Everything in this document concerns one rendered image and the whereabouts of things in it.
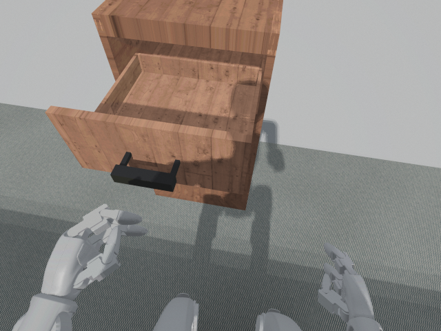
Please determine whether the right robot thigh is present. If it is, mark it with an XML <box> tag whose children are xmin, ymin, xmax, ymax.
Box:
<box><xmin>255</xmin><ymin>312</ymin><xmax>302</xmax><ymax>331</ymax></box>

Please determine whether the drawer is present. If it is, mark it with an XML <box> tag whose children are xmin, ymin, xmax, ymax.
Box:
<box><xmin>45</xmin><ymin>52</ymin><xmax>263</xmax><ymax>194</ymax></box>

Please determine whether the robot right forearm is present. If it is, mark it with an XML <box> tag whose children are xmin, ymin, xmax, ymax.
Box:
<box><xmin>347</xmin><ymin>317</ymin><xmax>383</xmax><ymax>331</ymax></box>

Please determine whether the left robot hand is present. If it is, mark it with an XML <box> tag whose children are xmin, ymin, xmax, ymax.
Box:
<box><xmin>41</xmin><ymin>204</ymin><xmax>148</xmax><ymax>301</ymax></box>

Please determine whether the left robot thigh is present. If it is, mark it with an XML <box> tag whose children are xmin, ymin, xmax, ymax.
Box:
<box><xmin>153</xmin><ymin>297</ymin><xmax>199</xmax><ymax>331</ymax></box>

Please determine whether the handle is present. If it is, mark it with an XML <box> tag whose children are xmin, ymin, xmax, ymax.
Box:
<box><xmin>110</xmin><ymin>152</ymin><xmax>181</xmax><ymax>192</ymax></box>

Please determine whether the robot left forearm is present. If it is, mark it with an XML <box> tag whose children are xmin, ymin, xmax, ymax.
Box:
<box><xmin>12</xmin><ymin>293</ymin><xmax>78</xmax><ymax>331</ymax></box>

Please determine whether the cabinet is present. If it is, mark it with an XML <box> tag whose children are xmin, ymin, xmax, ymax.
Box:
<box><xmin>92</xmin><ymin>0</ymin><xmax>283</xmax><ymax>210</ymax></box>

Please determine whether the right robot hand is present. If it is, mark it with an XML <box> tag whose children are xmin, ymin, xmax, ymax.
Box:
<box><xmin>318</xmin><ymin>243</ymin><xmax>375</xmax><ymax>324</ymax></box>

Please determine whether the robot thigh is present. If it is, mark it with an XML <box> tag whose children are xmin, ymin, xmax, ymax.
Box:
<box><xmin>153</xmin><ymin>297</ymin><xmax>199</xmax><ymax>331</ymax></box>
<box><xmin>255</xmin><ymin>312</ymin><xmax>302</xmax><ymax>331</ymax></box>

